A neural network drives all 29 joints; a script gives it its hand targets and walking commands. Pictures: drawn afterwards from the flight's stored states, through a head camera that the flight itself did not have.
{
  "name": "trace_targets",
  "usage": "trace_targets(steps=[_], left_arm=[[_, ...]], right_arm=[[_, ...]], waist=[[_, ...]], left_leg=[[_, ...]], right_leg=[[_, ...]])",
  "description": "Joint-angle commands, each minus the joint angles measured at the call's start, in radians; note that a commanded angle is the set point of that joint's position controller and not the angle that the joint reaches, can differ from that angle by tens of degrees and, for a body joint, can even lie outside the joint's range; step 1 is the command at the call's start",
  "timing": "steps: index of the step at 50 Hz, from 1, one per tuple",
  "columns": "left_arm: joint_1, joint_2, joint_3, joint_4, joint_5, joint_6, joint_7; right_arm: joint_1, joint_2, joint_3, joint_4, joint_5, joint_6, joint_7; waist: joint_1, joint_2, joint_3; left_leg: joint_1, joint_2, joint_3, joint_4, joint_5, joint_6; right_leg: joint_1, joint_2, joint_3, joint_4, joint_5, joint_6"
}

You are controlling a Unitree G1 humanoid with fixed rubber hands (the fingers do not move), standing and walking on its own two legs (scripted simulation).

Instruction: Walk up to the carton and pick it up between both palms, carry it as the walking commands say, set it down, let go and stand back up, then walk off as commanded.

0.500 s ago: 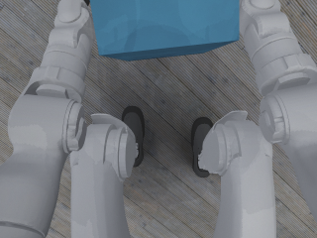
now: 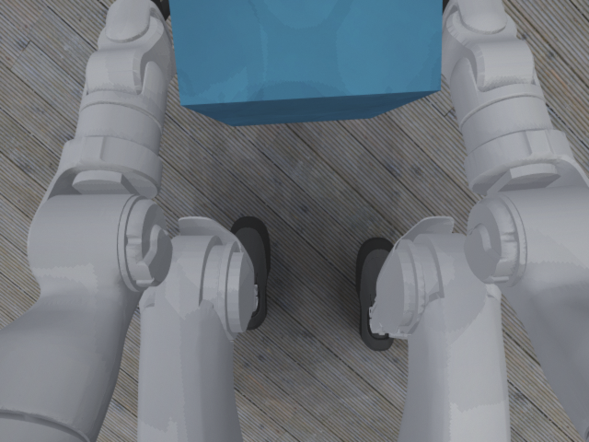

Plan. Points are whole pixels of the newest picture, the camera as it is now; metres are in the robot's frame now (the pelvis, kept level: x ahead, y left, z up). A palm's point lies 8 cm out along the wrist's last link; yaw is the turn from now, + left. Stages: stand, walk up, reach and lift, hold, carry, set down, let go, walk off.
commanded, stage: reach and lift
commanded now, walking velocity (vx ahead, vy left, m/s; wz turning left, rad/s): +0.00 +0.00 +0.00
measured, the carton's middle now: (301, 43) +0.52 +0.03 -0.20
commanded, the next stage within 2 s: none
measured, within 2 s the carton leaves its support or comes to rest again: neither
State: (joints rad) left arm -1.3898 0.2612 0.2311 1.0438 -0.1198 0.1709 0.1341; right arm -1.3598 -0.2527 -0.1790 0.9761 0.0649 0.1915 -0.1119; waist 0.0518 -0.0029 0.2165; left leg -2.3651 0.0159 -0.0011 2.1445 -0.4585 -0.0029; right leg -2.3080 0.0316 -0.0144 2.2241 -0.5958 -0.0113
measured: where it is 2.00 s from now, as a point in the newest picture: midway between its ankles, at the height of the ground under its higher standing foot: (313, 301)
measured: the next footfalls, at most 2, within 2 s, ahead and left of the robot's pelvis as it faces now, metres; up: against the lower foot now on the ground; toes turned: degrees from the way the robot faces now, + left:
none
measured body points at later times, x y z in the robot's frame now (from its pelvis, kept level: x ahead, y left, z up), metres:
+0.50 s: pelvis +0.01 +0.00 +0.05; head +0.33 +0.01 +0.35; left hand +0.54 +0.19 -0.07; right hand +0.56 -0.13 -0.06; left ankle +0.14 +0.12 -0.33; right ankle +0.10 -0.11 -0.33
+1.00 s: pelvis +0.01 +0.00 +0.10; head +0.30 +0.00 +0.43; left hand +0.52 +0.19 +0.01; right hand +0.54 -0.13 +0.01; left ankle +0.14 +0.12 -0.33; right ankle +0.10 -0.11 -0.33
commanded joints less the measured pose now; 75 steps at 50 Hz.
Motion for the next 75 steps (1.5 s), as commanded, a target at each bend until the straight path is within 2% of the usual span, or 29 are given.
trace_targets(steps=[1,8,15,25,35,50,75], left_arm=[[-0.511,-1.058,-0.276,-0.227,-0.032,0.016,-0.311],[-0.491,-1.062,-0.250,-0.266,0.040,0.060,-0.339],[-0.522,-1.060,-0.287,-0.345,0.056,0.088,-0.332],[-0.457,-1.109,-0.284,-0.347,0.089,0.126,-0.336],[-0.423,-1.148,-0.299,-0.388,0.096,0.152,-0.338],[-0.354,-1.180,-0.257,-0.373,0.141,0.189,-0.357],[-0.208,-1.267,-0.279,-0.402,0.170,0.216,-0.365]], right_arm=[[-0.619,0.999,0.322,-0.240,0.053,-0.009,0.287],[-0.532,1.045,0.267,-0.202,-0.020,0.034,0.294],[-0.510,1.066,0.266,-0.210,-0.040,0.068,0.303],[-0.458,1.082,0.244,-0.229,-0.084,0.100,0.328],[-0.432,1.121,0.267,-0.278,-0.087,0.123,0.335],[-0.373,1.166,0.227,-0.258,-0.125,0.160,0.335],[-0.240,1.220,0.220,-0.275,-0.144,0.180,0.365]], waist=[[0.018,-0.072,-1.291],[0.018,-0.058,-1.248],[0.022,-0.027,-1.335],[0.011,-0.016,-1.356],[0.014,-0.030,-1.440],[0.021,-0.049,-1.391],[0.009,-0.028,-1.380]], left_leg=[[0.745,-0.116,0.071,-0.104,0.288,0.008],[0.688,-0.120,0.078,-0.163,0.248,0.003],[0.769,-0.122,0.078,-0.220,0.253,-0.009],[0.812,-0.130,0.065,-0.285,0.273,-0.016],[0.860,-0.138,0.061,-0.340,0.300,-0.015],[0.872,-0.149,0.059,-0.462,0.223,-0.005],[1.097,-0.155,0.034,-0.655,0.251,-0.006]], right_leg=[[0.526,0.097,-0.022,-0.241,0.292,0.015],[0.501,0.105,-0.016,-0.289,0.268,0.014],[0.516,0.114,-0.029,-0.326,0.255,0.015],[0.506,0.115,-0.037,-0.385,0.261,0.016],[0.578,0.121,-0.033,-0.442,0.299,0.021],[0.645,0.131,-0.013,-0.579,0.248,0.021],[0.779,0.136,-0.003,-0.764,0.262,0.021]])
